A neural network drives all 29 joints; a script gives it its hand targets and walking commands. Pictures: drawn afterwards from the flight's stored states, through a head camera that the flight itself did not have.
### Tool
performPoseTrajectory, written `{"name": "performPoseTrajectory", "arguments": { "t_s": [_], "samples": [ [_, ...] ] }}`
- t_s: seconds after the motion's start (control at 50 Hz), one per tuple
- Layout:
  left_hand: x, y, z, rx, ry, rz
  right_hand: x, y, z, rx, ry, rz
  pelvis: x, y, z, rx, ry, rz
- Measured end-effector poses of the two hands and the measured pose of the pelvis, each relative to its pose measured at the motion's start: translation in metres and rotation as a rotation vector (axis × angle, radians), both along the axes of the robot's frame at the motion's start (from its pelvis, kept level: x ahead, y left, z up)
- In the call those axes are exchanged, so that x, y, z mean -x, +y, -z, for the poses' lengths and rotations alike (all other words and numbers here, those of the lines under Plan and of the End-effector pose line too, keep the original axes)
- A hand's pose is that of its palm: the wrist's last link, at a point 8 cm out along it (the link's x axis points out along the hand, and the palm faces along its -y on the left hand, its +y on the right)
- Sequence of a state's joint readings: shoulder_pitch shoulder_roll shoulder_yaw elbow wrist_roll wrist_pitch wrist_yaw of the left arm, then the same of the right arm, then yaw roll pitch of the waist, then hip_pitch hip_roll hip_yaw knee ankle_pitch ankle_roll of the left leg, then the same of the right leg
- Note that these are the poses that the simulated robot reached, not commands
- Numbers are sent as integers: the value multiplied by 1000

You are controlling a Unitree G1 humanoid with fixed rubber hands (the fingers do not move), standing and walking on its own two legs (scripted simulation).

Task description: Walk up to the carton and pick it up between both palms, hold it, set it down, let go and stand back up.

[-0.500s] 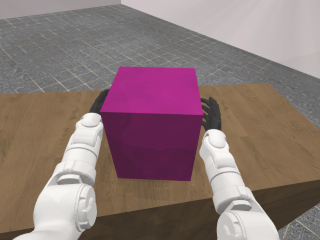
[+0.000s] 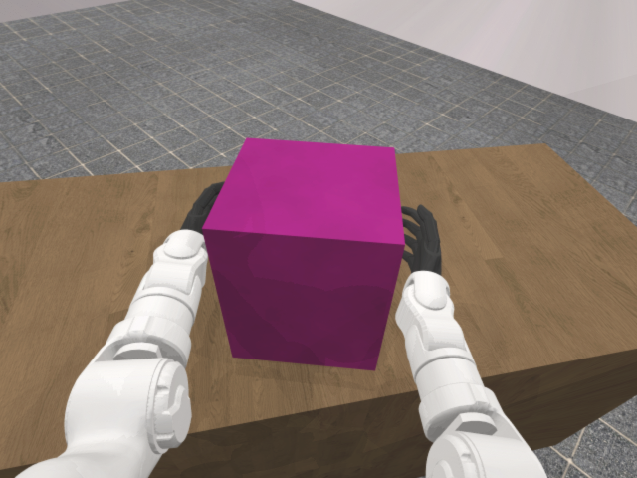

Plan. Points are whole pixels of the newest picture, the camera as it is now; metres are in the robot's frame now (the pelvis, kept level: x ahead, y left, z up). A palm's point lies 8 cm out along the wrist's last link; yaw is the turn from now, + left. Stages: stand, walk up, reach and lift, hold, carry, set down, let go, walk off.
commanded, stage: set down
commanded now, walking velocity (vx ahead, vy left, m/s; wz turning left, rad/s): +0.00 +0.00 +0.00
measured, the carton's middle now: (311, 255) +0.42 -0.07 +0.06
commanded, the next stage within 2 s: none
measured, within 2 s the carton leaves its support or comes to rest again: rests again in 1.84 s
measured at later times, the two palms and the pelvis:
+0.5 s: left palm (199, 245) +0.44 +0.08 +0.09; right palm (420, 283) +0.33 -0.20 +0.07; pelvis -0.01 +0.00 +0.00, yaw -1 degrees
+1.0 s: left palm (197, 250) +0.44 +0.09 +0.08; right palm (418, 286) +0.33 -0.19 +0.07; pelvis -0.02 -0.01 +0.00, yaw -1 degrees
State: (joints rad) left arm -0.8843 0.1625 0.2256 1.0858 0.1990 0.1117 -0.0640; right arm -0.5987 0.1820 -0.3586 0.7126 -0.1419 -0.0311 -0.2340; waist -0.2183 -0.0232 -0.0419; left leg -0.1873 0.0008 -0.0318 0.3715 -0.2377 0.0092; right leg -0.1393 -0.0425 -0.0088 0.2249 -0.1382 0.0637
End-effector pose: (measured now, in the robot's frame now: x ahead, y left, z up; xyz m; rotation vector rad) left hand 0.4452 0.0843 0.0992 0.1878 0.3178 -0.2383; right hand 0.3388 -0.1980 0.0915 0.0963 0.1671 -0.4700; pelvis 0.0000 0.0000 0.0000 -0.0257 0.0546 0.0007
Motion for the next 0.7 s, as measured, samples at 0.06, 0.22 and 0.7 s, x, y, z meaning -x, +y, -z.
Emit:
{"name": "performPoseTrajectory", "arguments": {
  "t_s": [0.06,0.22,0.7],
  "samples": [
    [1,1,4,-3,4,3,1,1,3,5,7,1,0,0,0,1,3,1],
    [2,3,10,-8,11,6,4,3,10,9,17,3,2,0,1,3,16,8],
    [7,1,17,28,7,-3,11,4,23,7,4,14,16,-2,1,1,50,16]
  ]
}}
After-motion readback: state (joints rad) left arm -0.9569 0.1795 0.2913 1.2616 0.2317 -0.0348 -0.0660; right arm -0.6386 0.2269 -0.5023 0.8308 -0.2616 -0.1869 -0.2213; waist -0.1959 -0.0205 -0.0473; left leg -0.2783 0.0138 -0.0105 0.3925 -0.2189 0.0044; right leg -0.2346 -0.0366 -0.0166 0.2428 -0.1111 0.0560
